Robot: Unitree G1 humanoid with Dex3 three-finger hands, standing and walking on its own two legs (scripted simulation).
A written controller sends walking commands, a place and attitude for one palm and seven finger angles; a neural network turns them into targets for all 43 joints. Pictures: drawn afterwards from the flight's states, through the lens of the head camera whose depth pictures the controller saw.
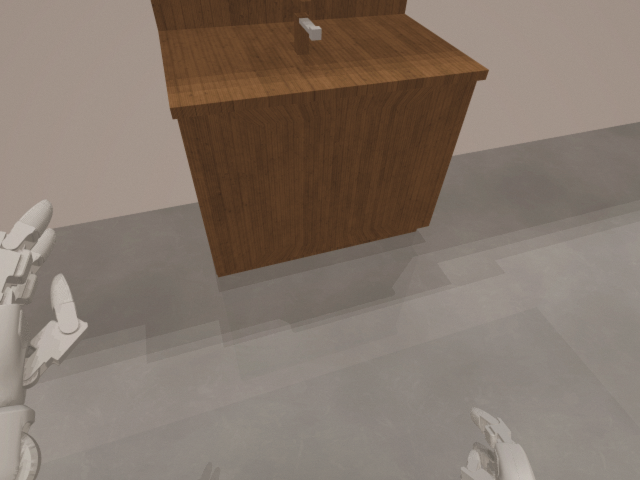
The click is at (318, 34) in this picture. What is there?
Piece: tap's lever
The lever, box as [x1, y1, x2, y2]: [309, 26, 321, 40]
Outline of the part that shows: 309,27 309,37 312,40 320,39 321,29 318,26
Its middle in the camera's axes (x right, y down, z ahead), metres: -0.02 -0.56 +1.06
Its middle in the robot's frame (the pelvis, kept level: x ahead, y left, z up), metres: +1.18 +0.09 +0.11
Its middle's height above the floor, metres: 0.88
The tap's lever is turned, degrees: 0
